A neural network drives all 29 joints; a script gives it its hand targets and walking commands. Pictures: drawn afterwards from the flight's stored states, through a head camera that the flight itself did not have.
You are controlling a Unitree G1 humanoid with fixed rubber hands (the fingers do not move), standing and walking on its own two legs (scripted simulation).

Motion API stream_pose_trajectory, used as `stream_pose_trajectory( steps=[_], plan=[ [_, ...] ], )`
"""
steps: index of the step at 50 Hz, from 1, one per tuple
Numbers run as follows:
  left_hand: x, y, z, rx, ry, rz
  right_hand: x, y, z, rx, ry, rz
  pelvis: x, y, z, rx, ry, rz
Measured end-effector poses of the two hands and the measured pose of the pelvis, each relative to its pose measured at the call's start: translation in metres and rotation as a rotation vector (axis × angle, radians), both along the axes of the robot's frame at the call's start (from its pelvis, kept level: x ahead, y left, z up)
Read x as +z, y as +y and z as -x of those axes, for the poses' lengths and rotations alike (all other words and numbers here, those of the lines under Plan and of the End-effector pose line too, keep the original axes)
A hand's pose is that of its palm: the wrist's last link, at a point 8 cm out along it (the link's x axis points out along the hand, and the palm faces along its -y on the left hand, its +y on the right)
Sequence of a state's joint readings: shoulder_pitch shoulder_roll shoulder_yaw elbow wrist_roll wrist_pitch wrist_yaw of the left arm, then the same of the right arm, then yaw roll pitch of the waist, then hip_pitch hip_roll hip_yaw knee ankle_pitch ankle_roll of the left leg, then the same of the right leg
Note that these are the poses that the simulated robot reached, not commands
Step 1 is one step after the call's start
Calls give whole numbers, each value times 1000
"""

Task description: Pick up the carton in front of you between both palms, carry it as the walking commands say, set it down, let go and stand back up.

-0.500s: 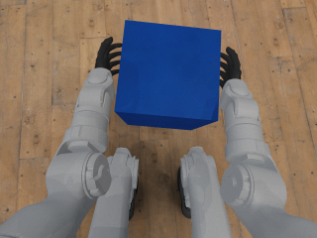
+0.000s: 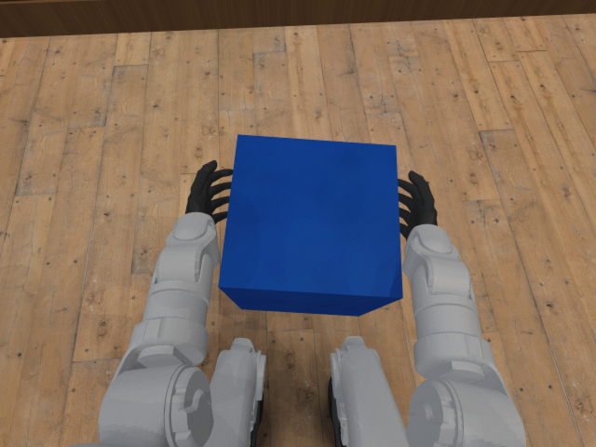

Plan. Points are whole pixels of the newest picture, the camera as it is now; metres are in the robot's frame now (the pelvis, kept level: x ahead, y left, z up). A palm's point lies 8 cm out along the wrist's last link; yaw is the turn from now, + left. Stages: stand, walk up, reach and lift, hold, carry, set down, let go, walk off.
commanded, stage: reach and lift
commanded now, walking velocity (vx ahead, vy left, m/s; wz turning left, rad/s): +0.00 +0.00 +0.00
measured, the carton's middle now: (307, 239) +0.42 -0.01 -0.11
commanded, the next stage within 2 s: hold in 1.82 s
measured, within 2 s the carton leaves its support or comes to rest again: neither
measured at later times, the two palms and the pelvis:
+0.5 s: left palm (151, 195) +0.38 +0.14 +0.12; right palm (474, 206) +0.37 -0.16 +0.12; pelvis +0.05 +0.00 +0.14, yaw +0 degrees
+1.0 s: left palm (83, 172) +0.35 +0.15 +0.21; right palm (546, 179) +0.35 -0.16 +0.22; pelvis +0.05 +0.00 +0.19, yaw +0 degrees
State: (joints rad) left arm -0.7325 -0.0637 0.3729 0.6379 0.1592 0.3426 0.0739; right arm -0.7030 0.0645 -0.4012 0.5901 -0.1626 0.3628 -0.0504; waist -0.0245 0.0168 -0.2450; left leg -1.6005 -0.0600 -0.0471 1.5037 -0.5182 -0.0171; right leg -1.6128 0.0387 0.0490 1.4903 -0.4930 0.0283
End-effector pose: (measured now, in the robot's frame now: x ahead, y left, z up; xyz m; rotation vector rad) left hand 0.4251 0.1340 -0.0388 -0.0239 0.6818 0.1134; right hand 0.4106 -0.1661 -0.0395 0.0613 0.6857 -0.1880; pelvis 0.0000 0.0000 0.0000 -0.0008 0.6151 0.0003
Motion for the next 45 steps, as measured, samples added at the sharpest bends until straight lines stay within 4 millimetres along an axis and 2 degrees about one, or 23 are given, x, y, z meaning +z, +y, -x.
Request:
stream_pose_trajectory(
  steps=[16, 28, 39, 45],
  plan=[
    [102, 5, 29, 12, 1, -1, 103, 5, 25, 15, 0, 0, 91, -3, -30, -5, -195, -2],
    [176, 8, 50, 16, -2, -5, 176, 7, 43, 30, -3, 5, 150, -3, -53, -7, -386, -1],
    [239, 10, 67, 15, -34, -19, 240, 10, 56, 53, -35, 19, 183, -3, -62, -5, -584, 1],
    [255, 12, 73, 7, -19, -31, 256, 11, 60, 67, -20, 32, 189, -3, -57, -4, -663, 2]
  ],
)
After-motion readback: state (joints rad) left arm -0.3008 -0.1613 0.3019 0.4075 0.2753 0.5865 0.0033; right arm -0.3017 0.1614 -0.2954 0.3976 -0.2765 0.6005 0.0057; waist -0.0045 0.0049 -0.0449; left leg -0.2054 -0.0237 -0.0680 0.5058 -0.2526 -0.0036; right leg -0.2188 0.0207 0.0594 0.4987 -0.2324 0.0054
